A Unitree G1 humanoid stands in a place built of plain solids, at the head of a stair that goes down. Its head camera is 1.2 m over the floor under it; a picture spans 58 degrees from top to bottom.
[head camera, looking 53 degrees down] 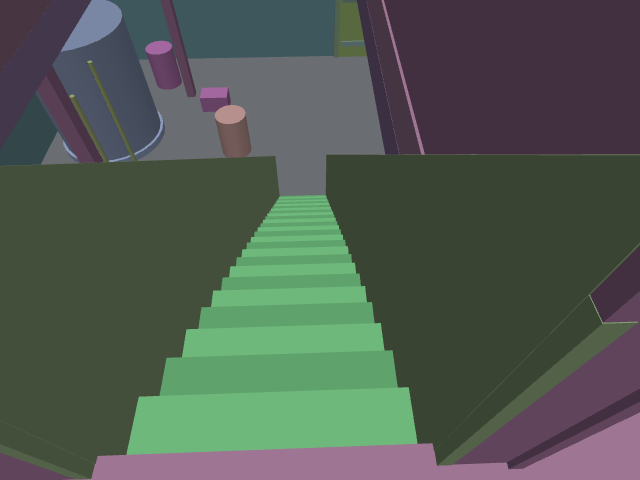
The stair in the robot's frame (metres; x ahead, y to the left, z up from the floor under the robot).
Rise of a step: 0.18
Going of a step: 0.20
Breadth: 0.93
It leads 2 degrees to the left of straight ahead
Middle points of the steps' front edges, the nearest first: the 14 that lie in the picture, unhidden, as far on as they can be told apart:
0.24 0.14 0.00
0.44 0.14 -0.18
0.64 0.15 -0.36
0.84 0.16 -0.54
1.04 0.16 -0.72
1.24 0.17 -0.90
1.44 0.18 -1.08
1.65 0.19 -1.26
1.85 0.19 -1.44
2.05 0.20 -1.62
2.25 0.21 -1.80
2.45 0.21 -1.98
2.65 0.22 -2.16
2.85 0.23 -2.34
